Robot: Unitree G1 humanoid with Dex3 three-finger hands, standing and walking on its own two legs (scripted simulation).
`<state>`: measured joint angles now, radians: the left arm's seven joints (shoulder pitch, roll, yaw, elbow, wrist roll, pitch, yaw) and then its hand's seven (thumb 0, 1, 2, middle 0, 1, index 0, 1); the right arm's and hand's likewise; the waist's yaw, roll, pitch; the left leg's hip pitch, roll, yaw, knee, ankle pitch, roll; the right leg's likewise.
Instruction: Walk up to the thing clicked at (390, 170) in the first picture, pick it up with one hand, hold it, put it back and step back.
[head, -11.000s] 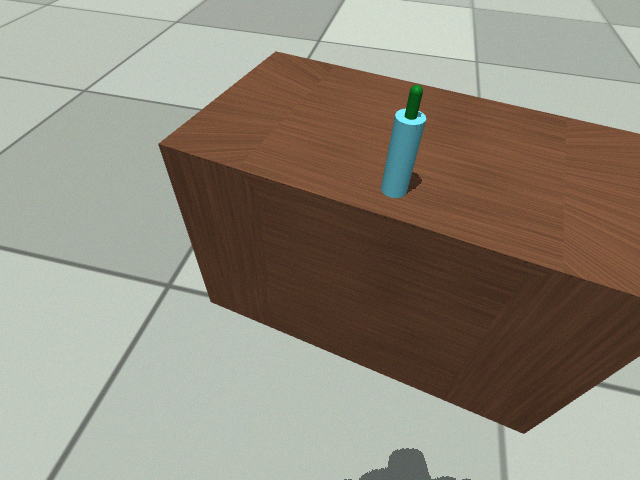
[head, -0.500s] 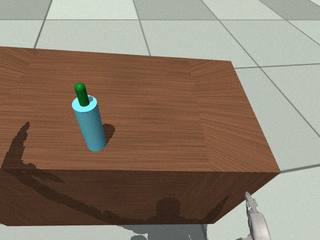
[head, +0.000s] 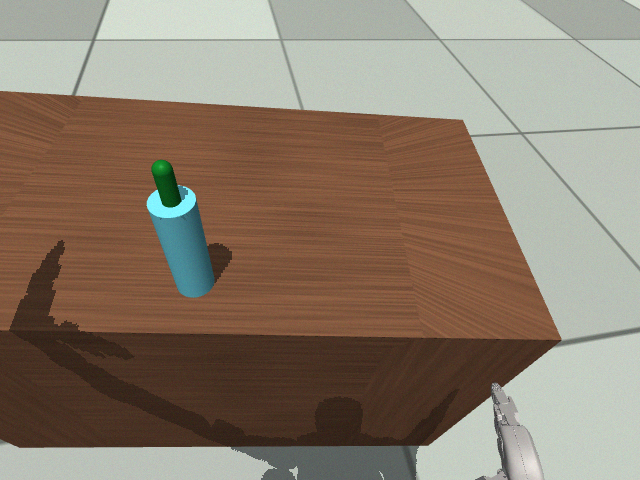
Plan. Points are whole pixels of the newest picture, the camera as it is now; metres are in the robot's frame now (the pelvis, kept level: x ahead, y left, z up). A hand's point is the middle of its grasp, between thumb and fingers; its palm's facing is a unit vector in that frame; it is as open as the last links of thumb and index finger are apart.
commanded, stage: approach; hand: left
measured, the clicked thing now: (181, 232) +0.43 +0.17 +0.07
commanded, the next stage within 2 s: close in in 0.24 s
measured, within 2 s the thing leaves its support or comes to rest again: neither
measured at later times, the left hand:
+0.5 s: hand (146, 277) +0.41 +0.22 +0.01, palm faces +0.00 -1.00 +0.08, open 17.4 cm
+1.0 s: hand (177, 268) +0.41 +0.18 +0.02, palm faces +0.05 -1.00 +0.04, open 17.4 cm
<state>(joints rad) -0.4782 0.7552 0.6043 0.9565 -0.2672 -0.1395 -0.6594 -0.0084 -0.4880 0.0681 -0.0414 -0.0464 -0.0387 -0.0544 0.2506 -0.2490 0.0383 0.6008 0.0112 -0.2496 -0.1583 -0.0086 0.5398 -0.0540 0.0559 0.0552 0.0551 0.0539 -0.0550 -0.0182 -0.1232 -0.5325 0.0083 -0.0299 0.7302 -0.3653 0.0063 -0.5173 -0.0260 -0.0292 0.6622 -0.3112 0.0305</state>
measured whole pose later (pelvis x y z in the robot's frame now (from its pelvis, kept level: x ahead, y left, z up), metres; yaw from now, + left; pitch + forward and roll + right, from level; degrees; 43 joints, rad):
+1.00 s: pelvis -0.02 -0.01 -0.04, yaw -1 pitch +14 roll -1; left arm -0.51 0.32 0.31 0.78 -0.17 -0.32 -0.17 -0.01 -0.52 0.01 -0.06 -0.01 -0.07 -0.01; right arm 0.41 -0.24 -0.06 0.14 0.00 -0.08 -0.01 -0.01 0.55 -0.05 0.06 0.06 0.06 0.05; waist -0.10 -0.03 -0.12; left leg -0.79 0.02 -0.02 1.01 -0.47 0.00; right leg -0.80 -0.01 -0.01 0.97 -0.42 0.02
